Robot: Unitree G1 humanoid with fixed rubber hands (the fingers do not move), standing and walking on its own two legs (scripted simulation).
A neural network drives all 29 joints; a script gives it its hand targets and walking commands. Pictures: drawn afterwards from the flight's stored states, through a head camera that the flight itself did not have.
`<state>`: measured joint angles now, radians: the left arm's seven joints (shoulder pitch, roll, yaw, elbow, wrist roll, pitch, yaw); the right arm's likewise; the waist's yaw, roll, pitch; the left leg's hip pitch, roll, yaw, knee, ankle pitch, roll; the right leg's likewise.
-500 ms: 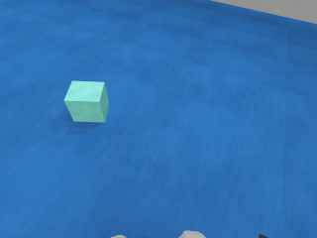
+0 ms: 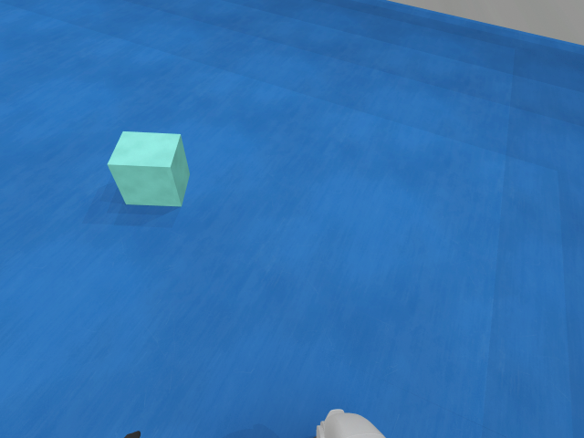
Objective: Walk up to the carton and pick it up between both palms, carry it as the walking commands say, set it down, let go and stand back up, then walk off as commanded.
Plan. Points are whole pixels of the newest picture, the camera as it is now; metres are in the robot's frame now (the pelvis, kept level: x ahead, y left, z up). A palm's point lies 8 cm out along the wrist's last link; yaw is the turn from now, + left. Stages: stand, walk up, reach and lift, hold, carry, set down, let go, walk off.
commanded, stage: walk off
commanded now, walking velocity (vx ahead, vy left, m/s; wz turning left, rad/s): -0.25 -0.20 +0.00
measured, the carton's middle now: (152, 169) +1.23 +0.56 -0.64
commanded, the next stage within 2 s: stand in 0.34 s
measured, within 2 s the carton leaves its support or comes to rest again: neither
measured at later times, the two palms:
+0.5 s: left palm out of the picture +0.00 +0.17 -0.12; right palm out of the picture -0.02 -0.39 -0.11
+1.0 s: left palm out of the picture -0.06 +0.11 -0.12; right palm out of the picture -0.11 -0.41 -0.11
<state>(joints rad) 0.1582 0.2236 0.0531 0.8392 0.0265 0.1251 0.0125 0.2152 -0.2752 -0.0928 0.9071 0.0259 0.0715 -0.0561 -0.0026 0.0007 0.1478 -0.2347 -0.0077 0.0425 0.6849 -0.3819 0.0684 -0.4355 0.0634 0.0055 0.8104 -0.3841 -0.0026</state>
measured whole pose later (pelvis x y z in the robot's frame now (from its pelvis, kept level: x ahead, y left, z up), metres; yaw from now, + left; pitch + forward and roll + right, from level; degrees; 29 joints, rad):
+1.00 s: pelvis -0.14 -0.13 +0.01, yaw -1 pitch -2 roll +1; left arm 0.18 0.21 0.05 0.90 0.02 0.06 0.02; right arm 0.26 -0.27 -0.08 0.95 0.03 0.05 -0.03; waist 0.00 -0.02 0.09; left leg -0.15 -0.07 -0.01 0.53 -0.34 0.05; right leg -0.32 -0.01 0.04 0.63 -0.26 0.00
